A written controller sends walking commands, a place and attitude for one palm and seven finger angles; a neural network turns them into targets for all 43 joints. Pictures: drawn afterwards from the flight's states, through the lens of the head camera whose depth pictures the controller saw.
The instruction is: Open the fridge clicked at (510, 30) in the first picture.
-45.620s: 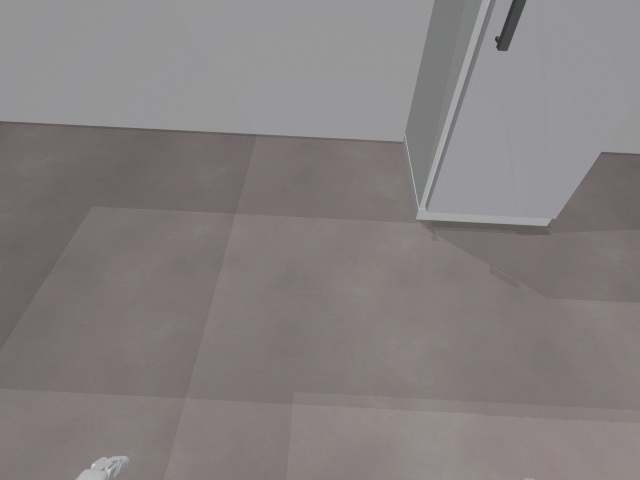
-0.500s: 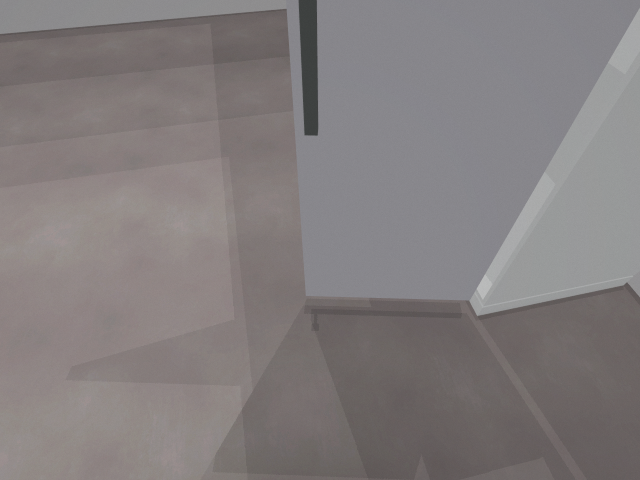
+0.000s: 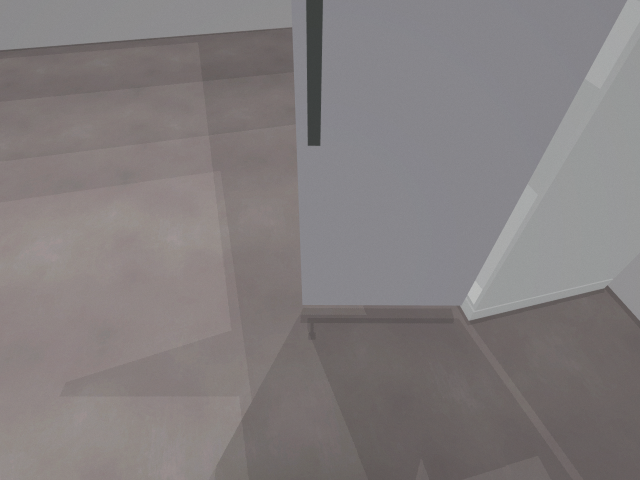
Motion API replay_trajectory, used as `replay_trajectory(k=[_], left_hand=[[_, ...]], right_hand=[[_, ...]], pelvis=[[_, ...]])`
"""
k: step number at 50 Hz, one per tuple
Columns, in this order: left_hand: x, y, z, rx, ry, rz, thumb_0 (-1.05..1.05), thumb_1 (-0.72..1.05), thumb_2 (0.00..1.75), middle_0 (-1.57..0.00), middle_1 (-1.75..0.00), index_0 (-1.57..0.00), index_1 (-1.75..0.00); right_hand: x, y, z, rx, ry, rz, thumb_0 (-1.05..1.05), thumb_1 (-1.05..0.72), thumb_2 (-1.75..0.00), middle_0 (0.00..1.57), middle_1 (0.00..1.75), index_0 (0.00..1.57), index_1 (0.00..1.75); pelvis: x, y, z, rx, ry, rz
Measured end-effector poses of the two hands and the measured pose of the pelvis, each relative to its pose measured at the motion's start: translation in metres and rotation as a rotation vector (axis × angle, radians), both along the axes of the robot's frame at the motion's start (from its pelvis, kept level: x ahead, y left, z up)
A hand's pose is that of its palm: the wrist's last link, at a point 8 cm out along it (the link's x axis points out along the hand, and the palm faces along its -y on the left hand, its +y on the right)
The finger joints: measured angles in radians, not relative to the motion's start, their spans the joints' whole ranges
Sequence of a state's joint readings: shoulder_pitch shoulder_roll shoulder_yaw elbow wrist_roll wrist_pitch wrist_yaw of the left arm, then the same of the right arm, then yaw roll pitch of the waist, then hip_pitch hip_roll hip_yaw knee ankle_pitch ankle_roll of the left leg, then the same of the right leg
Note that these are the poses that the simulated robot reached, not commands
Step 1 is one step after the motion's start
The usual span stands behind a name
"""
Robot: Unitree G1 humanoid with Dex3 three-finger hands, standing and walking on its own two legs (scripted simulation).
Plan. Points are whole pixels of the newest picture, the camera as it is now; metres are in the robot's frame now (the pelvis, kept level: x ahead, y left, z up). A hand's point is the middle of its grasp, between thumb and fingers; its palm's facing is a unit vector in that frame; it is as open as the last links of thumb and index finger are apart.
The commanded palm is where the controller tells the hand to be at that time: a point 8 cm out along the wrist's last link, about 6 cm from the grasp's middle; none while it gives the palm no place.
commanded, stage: look to check the result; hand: left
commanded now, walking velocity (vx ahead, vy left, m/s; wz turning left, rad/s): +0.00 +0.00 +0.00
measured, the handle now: (314, 65) +0.74 +0.05 +0.17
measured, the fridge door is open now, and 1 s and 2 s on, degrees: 76 76 76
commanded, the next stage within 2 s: stand and wait in 0.60 s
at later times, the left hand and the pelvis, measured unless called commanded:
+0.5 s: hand out of the picture +0.03 +0.20 -0.18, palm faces +0.01 -0.97 -0.22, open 7.4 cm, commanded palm none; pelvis +0.01 +0.01 +0.00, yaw +0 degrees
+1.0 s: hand out of the picture +0.08 +0.22 -0.17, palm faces -0.01 -0.96 -0.28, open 7.4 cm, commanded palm none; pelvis +0.02 +0.00 +0.00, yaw +0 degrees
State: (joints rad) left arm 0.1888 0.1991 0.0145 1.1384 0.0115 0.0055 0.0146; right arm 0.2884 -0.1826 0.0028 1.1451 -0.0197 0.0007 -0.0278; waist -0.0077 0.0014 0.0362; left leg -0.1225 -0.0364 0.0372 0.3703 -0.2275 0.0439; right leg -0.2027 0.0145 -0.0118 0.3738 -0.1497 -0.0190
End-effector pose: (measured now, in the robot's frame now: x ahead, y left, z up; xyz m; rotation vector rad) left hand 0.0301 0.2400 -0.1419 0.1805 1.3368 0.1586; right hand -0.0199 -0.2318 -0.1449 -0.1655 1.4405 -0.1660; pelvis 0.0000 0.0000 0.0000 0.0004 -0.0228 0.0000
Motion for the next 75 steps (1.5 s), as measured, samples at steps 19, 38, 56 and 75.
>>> replay_trajectory(k=[19,38,56,75], left_hand=[[-0.014,0.004,-0.003,-0.004,0.051,0.01,0.0,0.9,0.9,-0.2,-0.3,-0.2,-0.3],[0.027,0.018,0.005,0.037,-0.021,-0.023,0.0,0.9,0.9,-0.2,-0.3,-0.2,-0.3],[0.053,0.023,0.011,0.06,-0.063,-0.041,0.0,0.9,0.9,-0.2,-0.3,-0.2,-0.3],[0.051,0.018,0.011,0.059,-0.05,-0.03,0.0,0.9,0.9,-0.2,-0.3,-0.2,-0.3]], right_hand=[[0.042,0.006,0.0,-0.006,-0.082,0.024,0.0,-0.9,-0.9,0.21,0.3,0.2,0.3],[0.062,-0.021,0.007,-0.053,-0.099,0.04,0.0,-0.9,-0.9,0.21,0.3,0.2,0.3],[0.081,-0.038,0.013,-0.077,-0.119,0.057,0.0,-0.9,-0.9,0.21,0.3,0.2,0.3],[0.094,-0.045,0.015,-0.08,-0.129,0.069,0.0,-0.9,-0.9,0.21,0.3,0.2,0.3]], pelvis=[[0.004,0.007,-0.001,0.0,-0.001,-0.004],[0.013,0.002,0.001,0.0,0.002,-0.002],[0.02,-0.004,0.002,-0.001,0.005,0.001],[0.027,-0.01,0.003,-0.002,0.005,0.005]])
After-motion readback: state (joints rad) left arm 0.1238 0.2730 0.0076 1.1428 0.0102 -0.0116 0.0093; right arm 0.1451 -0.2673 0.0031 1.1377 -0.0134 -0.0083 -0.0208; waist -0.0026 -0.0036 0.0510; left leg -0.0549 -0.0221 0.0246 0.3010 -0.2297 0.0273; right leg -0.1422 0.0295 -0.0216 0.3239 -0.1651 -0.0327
